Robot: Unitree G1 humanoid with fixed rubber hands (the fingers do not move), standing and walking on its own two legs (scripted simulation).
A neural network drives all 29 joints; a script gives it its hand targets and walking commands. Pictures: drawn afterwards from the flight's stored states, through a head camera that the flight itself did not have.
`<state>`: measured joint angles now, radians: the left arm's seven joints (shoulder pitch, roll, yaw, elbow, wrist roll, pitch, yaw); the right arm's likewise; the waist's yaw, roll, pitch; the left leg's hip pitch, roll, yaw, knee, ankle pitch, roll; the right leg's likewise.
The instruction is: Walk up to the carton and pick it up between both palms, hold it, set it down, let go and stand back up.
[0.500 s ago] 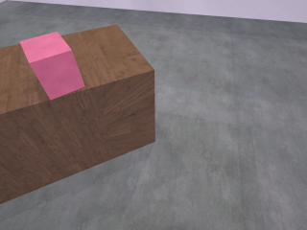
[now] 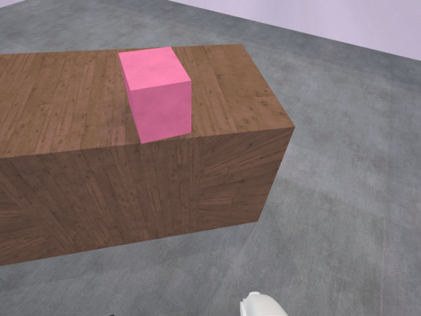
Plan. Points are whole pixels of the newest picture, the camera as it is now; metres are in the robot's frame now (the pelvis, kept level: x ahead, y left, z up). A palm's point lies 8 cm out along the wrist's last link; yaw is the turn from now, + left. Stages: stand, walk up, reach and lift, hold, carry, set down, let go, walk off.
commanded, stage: walk up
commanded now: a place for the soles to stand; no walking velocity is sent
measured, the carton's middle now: (156, 94) +0.76 +0.12 +0.00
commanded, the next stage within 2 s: none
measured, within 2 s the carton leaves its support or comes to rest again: neither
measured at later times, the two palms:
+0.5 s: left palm out of the picture +0.14 +0.20 -0.12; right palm (314, 221) +0.34 -0.28 -0.10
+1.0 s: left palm (109, 261) +0.31 +0.22 -0.15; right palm (282, 181) +0.48 -0.24 -0.12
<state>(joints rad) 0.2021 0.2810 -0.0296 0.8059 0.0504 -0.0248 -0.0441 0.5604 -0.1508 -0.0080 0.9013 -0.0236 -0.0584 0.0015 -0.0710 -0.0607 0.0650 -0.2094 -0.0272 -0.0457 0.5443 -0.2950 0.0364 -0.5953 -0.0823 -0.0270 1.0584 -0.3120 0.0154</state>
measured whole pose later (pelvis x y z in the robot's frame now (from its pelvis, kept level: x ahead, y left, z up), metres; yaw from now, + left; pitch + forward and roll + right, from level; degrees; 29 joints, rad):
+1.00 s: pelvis +0.34 -0.03 -0.01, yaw +22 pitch -2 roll -1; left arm 0.26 0.25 -0.02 0.82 0.02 0.02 0.01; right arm 0.31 -0.23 0.00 0.78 -0.01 0.00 -0.02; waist -0.01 -0.04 0.10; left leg -0.32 -0.03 -0.05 0.64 -0.27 0.01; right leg -0.34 -0.06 -0.01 0.65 -0.22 0.02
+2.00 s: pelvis +0.29 -0.04 -0.01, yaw +21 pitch -1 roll -2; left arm 0.18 0.33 0.02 0.88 0.01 0.05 0.01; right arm 0.18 -0.28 0.00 0.88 0.00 0.05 -0.03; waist 0.00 -0.02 0.09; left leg -0.37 0.01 -0.01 0.60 -0.22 0.02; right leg -0.42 0.02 0.02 0.85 -0.46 -0.01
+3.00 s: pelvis +0.31 -0.04 +0.00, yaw +12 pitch -1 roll +1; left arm 0.34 0.24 -0.05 1.03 0.00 -0.02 0.02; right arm 0.21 -0.25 0.05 1.04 -0.01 0.00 -0.01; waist 0.00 -0.01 0.04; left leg -0.22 0.02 0.10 0.44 -0.21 0.00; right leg -0.18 0.01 0.13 0.49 -0.30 0.02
